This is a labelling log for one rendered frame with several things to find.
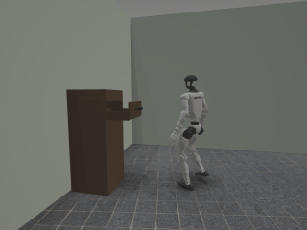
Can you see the robot left upper arm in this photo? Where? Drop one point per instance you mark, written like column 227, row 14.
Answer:
column 184, row 102

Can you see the cabinet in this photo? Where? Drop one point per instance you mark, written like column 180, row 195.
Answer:
column 96, row 144

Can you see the right robot shin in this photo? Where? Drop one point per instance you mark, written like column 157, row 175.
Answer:
column 196, row 158

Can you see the left robot hand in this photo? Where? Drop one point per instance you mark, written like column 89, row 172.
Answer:
column 174, row 138

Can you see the left robot forearm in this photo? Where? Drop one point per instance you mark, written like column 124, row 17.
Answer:
column 180, row 122

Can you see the left robot foot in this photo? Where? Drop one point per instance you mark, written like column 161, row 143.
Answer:
column 183, row 185

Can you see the robot right upper arm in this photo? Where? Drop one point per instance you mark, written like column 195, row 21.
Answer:
column 204, row 105

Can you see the right robot forearm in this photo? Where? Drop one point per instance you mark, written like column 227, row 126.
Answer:
column 202, row 118

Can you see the drawer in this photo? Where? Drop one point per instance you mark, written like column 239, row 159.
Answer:
column 125, row 114

